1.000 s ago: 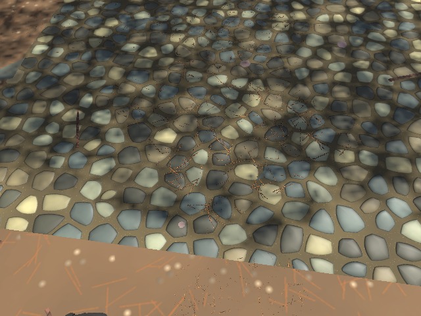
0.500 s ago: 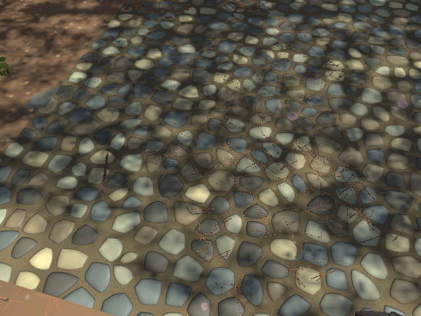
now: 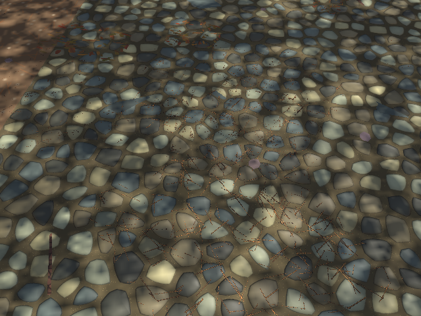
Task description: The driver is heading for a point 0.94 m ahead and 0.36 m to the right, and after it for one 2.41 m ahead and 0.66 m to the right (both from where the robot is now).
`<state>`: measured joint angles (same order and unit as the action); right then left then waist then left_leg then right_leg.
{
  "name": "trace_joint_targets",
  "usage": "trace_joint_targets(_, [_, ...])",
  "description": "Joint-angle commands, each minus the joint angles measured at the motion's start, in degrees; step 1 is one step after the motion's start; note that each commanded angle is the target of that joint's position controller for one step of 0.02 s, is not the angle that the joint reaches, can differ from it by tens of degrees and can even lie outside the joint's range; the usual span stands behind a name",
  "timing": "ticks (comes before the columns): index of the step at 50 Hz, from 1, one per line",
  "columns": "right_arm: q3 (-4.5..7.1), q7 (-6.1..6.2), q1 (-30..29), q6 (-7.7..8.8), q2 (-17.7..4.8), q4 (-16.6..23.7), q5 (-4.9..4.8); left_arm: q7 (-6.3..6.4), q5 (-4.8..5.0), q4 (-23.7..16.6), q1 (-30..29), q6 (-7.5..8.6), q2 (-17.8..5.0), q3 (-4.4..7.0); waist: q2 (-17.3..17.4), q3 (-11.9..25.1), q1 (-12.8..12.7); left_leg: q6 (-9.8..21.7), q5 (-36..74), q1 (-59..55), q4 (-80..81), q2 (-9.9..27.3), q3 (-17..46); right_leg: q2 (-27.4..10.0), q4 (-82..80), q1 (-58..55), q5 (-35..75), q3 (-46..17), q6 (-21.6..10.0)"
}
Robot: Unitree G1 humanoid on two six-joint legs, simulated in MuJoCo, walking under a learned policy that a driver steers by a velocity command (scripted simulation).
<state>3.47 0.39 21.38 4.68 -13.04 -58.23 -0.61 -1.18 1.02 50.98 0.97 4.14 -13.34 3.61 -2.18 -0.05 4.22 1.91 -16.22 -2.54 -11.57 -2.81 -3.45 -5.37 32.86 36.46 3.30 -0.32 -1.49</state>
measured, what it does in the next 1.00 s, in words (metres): walks ahead, turning right: right foot, then left foot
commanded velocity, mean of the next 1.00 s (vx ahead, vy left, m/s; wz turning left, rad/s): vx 0.50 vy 0.00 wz -0.32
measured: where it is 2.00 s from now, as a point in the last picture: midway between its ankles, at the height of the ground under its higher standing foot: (283, 187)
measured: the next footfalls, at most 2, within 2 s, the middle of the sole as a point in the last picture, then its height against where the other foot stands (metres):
right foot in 0.10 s outside the picture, level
left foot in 0.62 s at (176, 304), level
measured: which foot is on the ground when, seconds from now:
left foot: down 0.00-0.10, up 0.12-0.60, down 0.62-1.00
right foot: up 0.00-0.08, down 0.10-0.62, up 0.64-1.00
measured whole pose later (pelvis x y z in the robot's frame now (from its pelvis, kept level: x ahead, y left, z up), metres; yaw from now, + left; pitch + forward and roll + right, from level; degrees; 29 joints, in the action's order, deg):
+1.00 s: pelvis +0.54 -0.03 +0.00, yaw -22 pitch +1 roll +2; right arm 4.8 0.9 17.7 5.1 -15.2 -55.6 0.3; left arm -1.4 1.3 44.8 5.8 1.5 -15.8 5.1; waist -2.1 -0.9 4.5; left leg -0.1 -14.8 -0.6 -13.2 0.2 -12.8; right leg -6.9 44.5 39.7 -0.8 -1.3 -1.7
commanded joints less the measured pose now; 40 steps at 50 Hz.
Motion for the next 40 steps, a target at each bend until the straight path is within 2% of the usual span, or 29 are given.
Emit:
trace_joint_targets(1, [2.26, 0.56, 2.28, -0.43, -9.86, 0.62, -0.37, -1.03, 0.29, -5.37, -6.97, 1.39, -4.37, 0.45, 6.33, -4.90, -0.92, 8.30, 22.65, -1.98, -0.44, 18.31, 7.27, 0.78, -3.00, 2.00, -4.59, 0.39, -1.71])
trace_joint_targets(2, [2.44, 0.63, 1.43, -0.68, -10.32, 0.73, -0.39, -1.15, 0.33, -5.03, -4.92, 1.55, -5.38, 0.82, 7.07, -3.59, -2.34, 7.66, 28.39, -2.56, -2.73, 18.41, 7.01, 1.84, -3.63, -1.81, -6.65, 1.22, -2.53])
trace_joint_targets(3, [2.57, 0.67, 0.04, -0.92, -10.76, 1.04, -0.50, -1.11, 0.17, -3.97, -0.68, 1.69, -6.85, 1.56, 7.89, -0.83, -4.95, 6.83, 38.24, -2.29, -7.53, 17.57, 5.96, 3.84, -4.28, -8.84, -7.73, 2.99, -3.57])
trace_joint_targets(4, [2.17, 0.64, -0.99, -1.20, -9.76, 1.36, -0.50, -0.85, -0.05, -1.06, 8.38, 1.69, -9.22, 2.93, 7.16, 4.37, -9.25, 5.37, 44.45, 0.46, -17.63, 14.63, 3.70, 5.60, -4.93, -21.20, -6.73, 4.27, -5.17])
trace_joint_targets(5, [1.32, 0.64, -0.85, -1.24, -8.06, 2.61, 0.26, -0.35, -0.74, 1.54, 19.49, 1.67, -13.32, 4.25, 2.37, 12.75, -12.80, 3.30, 32.68, 12.04, -34.51, 11.29, 1.26, -2.64, -2.82, -39.70, -5.15, -5.11, -8.62])
trace_joint_targets(6, [-0.88, -0.09, 6.06, 0.03, -0.65, 3.00, 0.57, -0.37, -0.76, 3.10, 24.85, 1.36, -17.77, 5.16, -12.53, 20.73, -9.73, -0.88, -2.14, 35.72, -56.46, 0.33, 1.35, -16.31, -8.64, -60.18, -15.94, -32.64, -18.10])
trace_joint_targets(7, [-0.06, -0.46, 3.17, 1.54, -4.55, 2.42, -0.42, -0.36, -0.39, 2.86, 24.43, 1.28, -12.65, 3.48, -10.55, 21.98, -11.12, -0.02, -16.18, 42.61, -64.45, 0.79, 9.94, -16.69, -14.83, -60.52, -21.08, -40.88, -17.42])
trace_joint_targets(8, [0.93, -0.66, -2.28, 2.46, -8.18, 4.28, -1.88, -0.15, -0.21, 1.95, 19.15, 1.46, -10.13, 2.64, -8.14, 13.61, -10.47, 1.06, -12.87, 47.20, -66.54, 4.01, 9.67, -14.91, -15.43, -53.62, -20.17, -32.51, -14.61])
trace_joint_targets(9, [0.96, -0.31, -5.85, 2.70, -8.45, 5.15, -2.02, -0.07, -0.53, 0.60, 14.23, 1.58, -8.46, 2.02, -3.25, 8.70, -8.86, 1.47, -7.46, 45.90, -64.25, 7.26, 7.93, -12.88, -16.62, -44.79, -15.43, -25.17, -13.04])
trace_joint_targets(10, [1.34, 0.11, -7.62, 2.42, -8.07, 5.35, -1.17, -0.27, -1.16, 0.29, 10.97, 1.75, -6.77, 1.51, -0.69, 4.79, -7.11, 1.40, -3.83, 43.34, -60.41, 9.19, 7.22, -10.95, -18.49, -36.46, -10.68, -20.13, -12.26])
trace_joint_targets(11, [1.66, 0.33, -6.46, 1.63, -7.36, 5.11, -0.76, -0.40, -1.73, 0.34, 9.60, 2.04, -5.29, 1.01, -1.78, 3.80, -4.95, 1.54, -1.54, 39.36, -57.62, 10.86, 7.75, -9.29, -20.14, -31.50, -8.40, -16.66, -11.47])
trace_joint_targets(12, [1.59, 0.39, -5.22, 0.82, -6.01, 4.82, -0.67, -0.56, -1.77, 0.71, 9.60, 2.12, -4.80, 0.86, -2.45, 3.28, -3.95, 1.45, -0.56, 37.04, -55.77, 11.28, 7.69, -8.48, -21.78, -28.80, -8.05, -14.93, -11.50])
trace_joint_targets(14, [1.57, 0.65, -6.15, 0.03, -4.75, 5.42, -0.11, -0.27, -1.12, 1.60, 11.45, 2.24, -6.38, 1.10, -1.96, 1.39, -3.30, 0.56, 0.97, 37.01, -50.80, 11.71, 6.81, -7.65, -24.21, -25.79, -6.32, -13.09, -12.53])
trace_joint_targets(16, [1.72, 0.88, -10.87, -0.03, -5.19, 7.29, 0.56, 0.59, -0.87, 2.10, 13.55, 2.12, -8.36, 1.56, -0.66, -0.44, -3.90, -1.11, 6.13, 40.28, -43.56, 11.47, 6.53, -7.50, -25.66, -25.94, -4.88, -12.28, -13.11])
trace_joint_targets(18, [1.68, 0.74, -15.30, 0.17, -5.01, 8.67, 0.68, 1.26, -0.67, 2.42, 15.34, 1.79, -8.76, 1.66, -0.59, -1.39, -4.80, -2.22, 12.80, 41.03, -35.46, 10.51, 6.41, -6.25, -25.98, -26.45, -4.82, -10.69, -12.09])
trace_joint_targets(21, [1.25, 0.12, -21.24, 0.57, -4.24, 10.03, 0.29, 1.75, -0.27, 2.87, 17.74, 1.41, -9.10, 1.80, -1.43, -2.34, -6.47, -2.99, 20.06, 37.44, -25.03, 7.84, 5.44, -4.24, -25.30, -25.63, -5.33, -8.35, -10.39])
trace_joint_targets(25, [0.72, -0.98, -27.59, 1.36, -4.71, 12.14, -0.43, 2.11, 0.39, 3.98, 21.65, 0.65, -9.05, 2.03, -2.11, -3.47, -8.45, -3.16, 19.97, 35.11, -18.42, 6.08, 5.72, -5.48, -21.85, -28.74, -7.65, -10.51, -10.12])
trace_joint_targets(28, [1.36, -1.45, -25.89, 2.28, -7.55, 12.50, -0.68, 2.57, 0.50, 3.57, 20.85, -0.09, -10.22, 2.73, -3.63, -2.42, -6.24, -2.09, 15.23, 29.78, -15.11, 5.55, 6.52, -7.35, -17.15, -31.15, -7.49, -14.01, -8.80])
trace_joint_targets(29, [1.83, -1.37, -22.62, 2.51, -8.56, 11.74, -0.61, 2.62, 0.50, 3.19, 20.05, -0.36, -10.11, 2.80, -4.10, -1.07, -4.31, -1.38, 13.48, 25.09, -14.17, 5.08, 5.85, -6.74, -14.15, -30.86, -5.05, -14.22, -8.03])
trace_joint_targets(30, [2.92, -1.01, -15.49, 2.73, -10.57, 9.76, -0.22, 2.59, 0.34, 2.49, 19.31, -0.48, -8.78, 2.39, -3.43, 3.01, -1.12, 0.13, 12.21, 15.12, -13.52, 4.93, 5.41, -3.76, -7.02, -28.78, -0.48, -12.80, -6.59])
trace_joint_targets(31, [4.00, -0.58, -5.49, 3.04, -14.19, 8.24, 0.81, 2.40, -0.37, 0.67, 18.26, -0.49, -5.63, 1.31, 1.68, 11.48, 2.89, 3.51, 10.42, -0.64, -15.11, 13.35, 13.18, 0.77, 9.36, -20.57, -6.47, -9.31, -4.57])
trace_joint_targets(32, [5.15, -0.49, -0.16, 2.31, -19.33, 7.12, 1.23, 2.31, 0.10, -1.08, 24.93, 0.50, 0.14, -0.15, 18.81, 19.39, 0.25, 11.66, 4.15, -20.44, -10.83, 27.42, 36.71, 9.21, 29.56, 0.39, -32.01, -2.23, -0.59])
trace_joint_targets(33, [3.86, -0.71, -0.38, 2.10, -14.39, 7.35, 0.88, 2.23, 1.32, -0.68, 25.09, 1.08, -4.44, 0.63, 19.21, 20.31, 0.61, 13.17, -5.99, -19.76, -6.25, 28.29, 45.89, 6.16, 39.43, 7.57, -37.43, -7.27, -0.61])
trace_joint_targets(34, [2.59, -0.63, -4.49, 2.13, -9.80, 8.56, 0.68, 2.26, 1.83, -1.44, 20.42, 1.08, -8.73, 1.77, 13.17, 12.24, 0.94, 10.27, -6.76, -12.62, -5.53, 25.75, 36.74, 3.47, 41.87, 10.31, -32.96, -7.61, -1.15])
trace_joint_targets(35, [1.95, -0.62, -8.10, 1.99, -8.06, 9.09, 0.84, 2.42, 1.63, -1.89, 17.60, 0.76, -8.63, 1.98, 9.07, 7.64, -0.25, 8.26, -2.51, -4.82, -4.52, 23.23, 28.61, 0.90, 41.09, 8.69, -27.95, -6.12, -1.15])
trace_joint_targets(36, [1.49, -0.71, -10.86, 1.83, -6.51, 9.06, 1.10, 2.51, 1.05, -2.34, 16.09, 0.41, -7.93, 2.23, 7.96, 4.21, -1.53, 7.49, 1.91, 1.68, -2.74, 21.06, 23.30, -0.57, 38.44, 6.69, -24.57, -5.87, -1.06])
trace_joint_targets(37, [1.18, -0.68, -12.19, 1.85, -5.67, 8.85, 1.53, 2.33, 0.88, -2.59, 16.25, -0.21, -6.95, 2.54, 9.14, 2.38, -3.06, 6.87, 4.82, 5.96, -1.01, 19.51, 18.80, -2.09, 36.24, 4.17, -22.29, -6.08, -1.13])
trace_joint_targets(38, [1.26, -0.65, -12.48, 1.89, -5.64, 8.52, 1.60, 2.08, 1.00, -3.00, 16.47, -0.84, -5.74, 2.49, 9.63, 1.55, -3.76, 6.79, 6.55, 8.46, 0.56, 18.87, 15.89, -2.72, 34.90, 2.33, -21.06, -5.72, -1.12])
trace_joint_targets(40, [1.76, -0.37, -11.74, 2.20, -6.88, 7.84, 1.42, 1.81, 0.98, -4.33, 15.22, -1.82, -4.25, 2.35, 8.01, 0.45, -4.24, 7.90, 11.19, 9.88, 2.67, 19.14, 11.66, -3.25, 32.63, 3.01, -18.60, -5.26, -0.70])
